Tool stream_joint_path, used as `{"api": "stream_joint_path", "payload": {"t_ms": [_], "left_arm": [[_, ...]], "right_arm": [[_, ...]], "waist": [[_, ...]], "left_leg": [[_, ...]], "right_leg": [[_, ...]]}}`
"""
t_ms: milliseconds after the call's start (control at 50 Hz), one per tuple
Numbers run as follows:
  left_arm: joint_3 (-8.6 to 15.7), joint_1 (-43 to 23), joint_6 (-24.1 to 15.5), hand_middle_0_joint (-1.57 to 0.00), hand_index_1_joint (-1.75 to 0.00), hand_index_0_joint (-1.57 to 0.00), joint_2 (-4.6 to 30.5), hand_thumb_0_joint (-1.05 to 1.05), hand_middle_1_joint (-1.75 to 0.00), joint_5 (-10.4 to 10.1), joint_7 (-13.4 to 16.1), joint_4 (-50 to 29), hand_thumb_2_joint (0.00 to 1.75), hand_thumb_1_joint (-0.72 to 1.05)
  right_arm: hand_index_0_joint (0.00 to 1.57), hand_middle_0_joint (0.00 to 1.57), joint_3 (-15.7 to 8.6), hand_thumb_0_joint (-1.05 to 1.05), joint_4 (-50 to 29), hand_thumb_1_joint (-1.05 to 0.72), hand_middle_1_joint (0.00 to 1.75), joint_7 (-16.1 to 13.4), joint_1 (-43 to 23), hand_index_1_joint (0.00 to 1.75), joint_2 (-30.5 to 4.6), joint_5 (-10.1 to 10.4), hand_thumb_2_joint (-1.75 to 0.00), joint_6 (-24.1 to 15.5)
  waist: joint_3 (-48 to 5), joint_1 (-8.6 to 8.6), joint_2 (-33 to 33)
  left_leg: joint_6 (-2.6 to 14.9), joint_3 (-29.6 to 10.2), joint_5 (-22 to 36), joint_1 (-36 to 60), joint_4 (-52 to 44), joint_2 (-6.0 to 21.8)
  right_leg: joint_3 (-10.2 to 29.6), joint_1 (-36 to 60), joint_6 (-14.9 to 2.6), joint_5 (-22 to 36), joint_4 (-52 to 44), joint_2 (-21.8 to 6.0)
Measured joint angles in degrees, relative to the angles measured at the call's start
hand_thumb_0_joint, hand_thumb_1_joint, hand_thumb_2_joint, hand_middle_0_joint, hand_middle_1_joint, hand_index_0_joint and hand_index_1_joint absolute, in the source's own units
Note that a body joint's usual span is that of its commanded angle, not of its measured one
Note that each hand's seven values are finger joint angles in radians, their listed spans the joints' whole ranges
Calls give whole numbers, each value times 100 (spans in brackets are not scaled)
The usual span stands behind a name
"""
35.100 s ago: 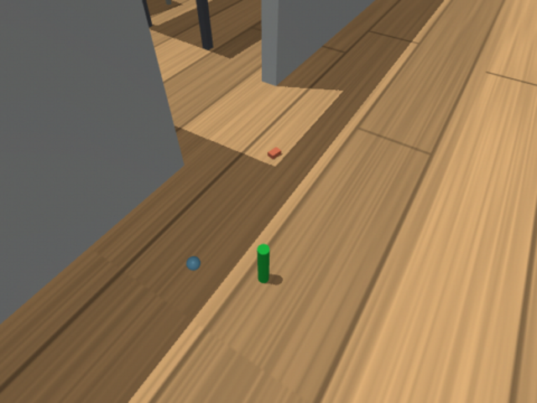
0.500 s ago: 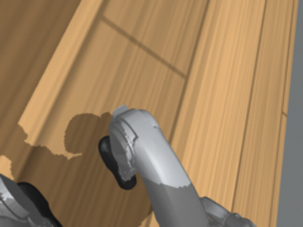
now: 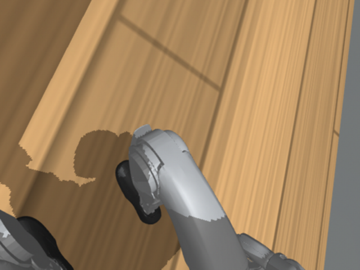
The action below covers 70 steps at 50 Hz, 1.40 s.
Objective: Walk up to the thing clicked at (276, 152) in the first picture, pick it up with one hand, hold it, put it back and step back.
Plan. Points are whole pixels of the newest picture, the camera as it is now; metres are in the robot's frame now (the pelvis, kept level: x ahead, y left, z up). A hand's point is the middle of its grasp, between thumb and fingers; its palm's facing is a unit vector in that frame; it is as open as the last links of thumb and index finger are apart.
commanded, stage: close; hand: left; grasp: from above
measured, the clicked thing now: out of the picture +0.45 +0.36 -0.31
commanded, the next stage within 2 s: settle in 1.86 s
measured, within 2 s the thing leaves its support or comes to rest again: neither
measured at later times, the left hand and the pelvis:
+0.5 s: hand out of the picture +0.45 +0.35 -0.27, palm faces -0.26 -0.34 -0.90, open 10.3 cm; pelvis +0.00 +0.00 +0.00, yaw +0 degrees
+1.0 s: hand out of the picture +0.44 +0.35 -0.27, palm faces -0.27 -0.34 -0.90, open 7.6 cm; pelvis +0.00 +0.00 +0.00, yaw +0 degrees
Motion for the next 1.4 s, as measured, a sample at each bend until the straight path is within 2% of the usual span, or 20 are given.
{"api": "stream_joint_path", "payload": {"t_ms": [260,400,600,800,940,1060,1160,1400], "left_arm": [[-42,-5,-71,-35,-87,-35,25,0,-87,66,18,65,80,-18],[-90,3,-92,-42,-84,-43,-26,0,-85,38,66,79,75,-7],[49,-16,-48,-51,-78,-54,19,0,-81,95,65,73,66,7],[-17,22,-73,-62,-71,-67,21,0,-76,68,-15,100,58,21],[-16,5,-132,-67,-67,-76,20,0,-70,143,32,137,50,28],[25,-14,-130,-71,-61,-80,100,0,-66,178,9,94,43,31],[-42,-14,-108,-70,-57,-78,92,0,-63,135,-14,48,38,31],[-22,-18,-58,-68,-52,-73,18,0,-55,51,41,38,36,27]], "right_arm": [[20,19,11,1,-6,-92,30,-19,-29,30,14,-12,-90,7],[20,19,9,1,10,-92,30,-21,-42,30,28,-28,-90,-4],[20,19,11,1,-8,-91,30,-9,-30,30,7,-17,-90,-3],[20,19,4,1,-6,-91,30,-40,-11,30,15,-12,-90,17],[20,19,35,1,-3,-91,30,-51,-18,30,0,-9,-90,7],[20,19,33,1,-40,-91,30,-54,-26,30,-8,-15,-90,6],[20,19,-6,1,-12,-91,30,-62,-12,30,26,-20,-90,25],[20,19,15,1,-11,-92,30,-36,-17,30,9,-22,-90,-7]], "waist": [[-11,21,7],[-22,21,0],[-17,-2,1],[-15,3,13],[-29,6,-1],[-8,-7,-13],[-10,14,3],[-24,3,-12]], "left_leg": [[-9,-18,-6,-1,18,-21],[-10,-26,-15,26,15,-16],[5,-17,-4,10,22,-13],[14,-2,6,23,4,-12],[9,-3,15,26,8,-14],[7,1,26,23,12,-17],[9,6,23,10,3,-15],[13,-6,8,10,2,-14]], "right_leg": [[-16,16,-10,-17,12,-13],[-22,44,-5,-17,-1,-7],[-14,30,2,-5,2,-3],[-5,42,6,3,-10,-6],[-6,44,-2,11,-6,-8],[-2,36,2,18,6,-11],[1,22,4,17,-3,-10],[-10,31,13,9,-19,-7]]}}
